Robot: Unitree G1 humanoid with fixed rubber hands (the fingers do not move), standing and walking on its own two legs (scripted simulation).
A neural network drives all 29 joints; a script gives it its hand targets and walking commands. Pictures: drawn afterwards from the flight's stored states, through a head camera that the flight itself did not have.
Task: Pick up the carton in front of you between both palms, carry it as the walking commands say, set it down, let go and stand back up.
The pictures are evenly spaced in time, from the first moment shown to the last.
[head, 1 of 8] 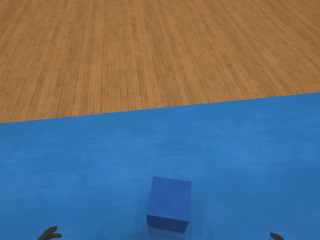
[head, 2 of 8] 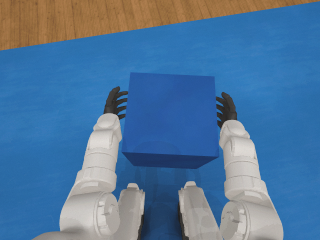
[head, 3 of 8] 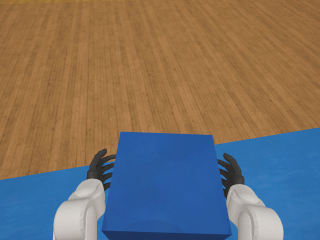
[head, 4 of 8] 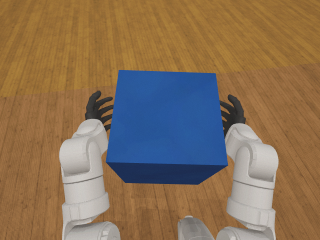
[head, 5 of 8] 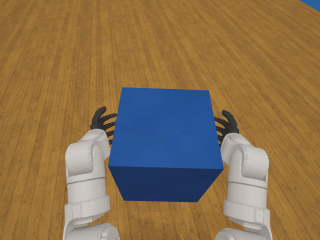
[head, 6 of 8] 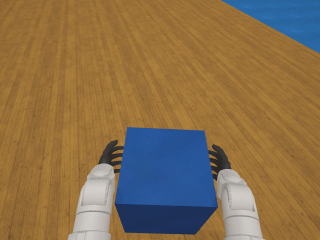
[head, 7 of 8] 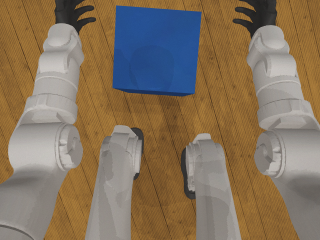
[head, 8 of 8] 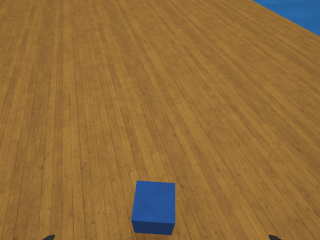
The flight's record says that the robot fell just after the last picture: no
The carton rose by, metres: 0.95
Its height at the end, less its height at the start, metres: +0.23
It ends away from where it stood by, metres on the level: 5.56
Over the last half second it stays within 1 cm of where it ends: yes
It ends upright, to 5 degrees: yes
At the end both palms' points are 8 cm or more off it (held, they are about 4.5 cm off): yes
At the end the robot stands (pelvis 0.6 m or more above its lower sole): yes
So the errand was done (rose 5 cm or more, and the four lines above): yes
